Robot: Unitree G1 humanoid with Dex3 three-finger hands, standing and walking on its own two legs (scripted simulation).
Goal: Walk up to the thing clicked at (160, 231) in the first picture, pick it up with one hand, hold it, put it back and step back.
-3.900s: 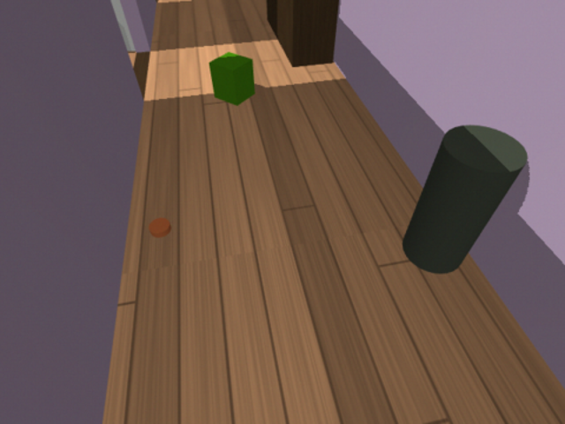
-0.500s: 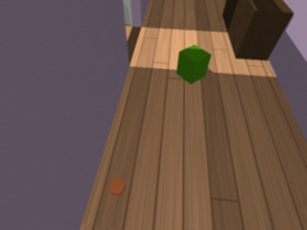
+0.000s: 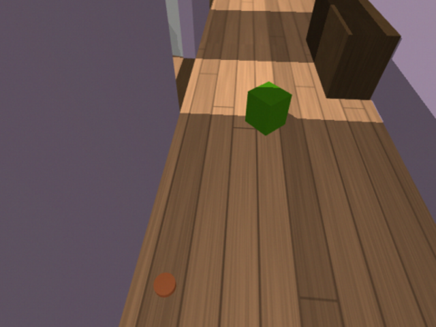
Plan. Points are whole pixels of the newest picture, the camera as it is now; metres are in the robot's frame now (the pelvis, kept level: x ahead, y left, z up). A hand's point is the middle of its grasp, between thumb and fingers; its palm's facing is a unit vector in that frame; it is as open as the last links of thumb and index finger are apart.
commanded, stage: walk up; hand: left
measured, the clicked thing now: (165, 284) +0.45 +0.25 -0.76
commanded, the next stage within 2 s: stand in 0.64 s
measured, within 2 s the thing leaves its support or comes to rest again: neither
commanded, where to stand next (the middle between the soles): +0.09 +0.00 m, yaw +1 degrees
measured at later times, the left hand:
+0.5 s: hand out of the picture +0.07 +0.25 -0.16, palm faces +0.00 -0.95 -0.32, open 7.4 cm
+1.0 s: hand out of the picture +0.10 +0.25 -0.15, palm faces -0.02 -0.94 -0.33, open 7.4 cm
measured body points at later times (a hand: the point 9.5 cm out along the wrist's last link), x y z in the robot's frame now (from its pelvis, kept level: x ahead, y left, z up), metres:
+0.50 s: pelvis +0.01 +0.00 +0.00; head +0.02 +0.00 +0.45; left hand +0.07 +0.30 -0.13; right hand +0.11 -0.30 -0.13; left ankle +0.01 +0.12 -0.74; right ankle +0.04 -0.13 -0.74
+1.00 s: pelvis +0.02 +0.00 +0.01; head +0.03 +0.00 +0.45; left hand +0.10 +0.30 -0.13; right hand +0.10 -0.30 -0.13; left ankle +0.01 +0.12 -0.74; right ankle +0.04 -0.13 -0.74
